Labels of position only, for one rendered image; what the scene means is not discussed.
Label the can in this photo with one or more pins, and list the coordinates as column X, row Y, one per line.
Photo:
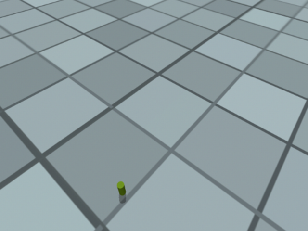
column 121, row 188

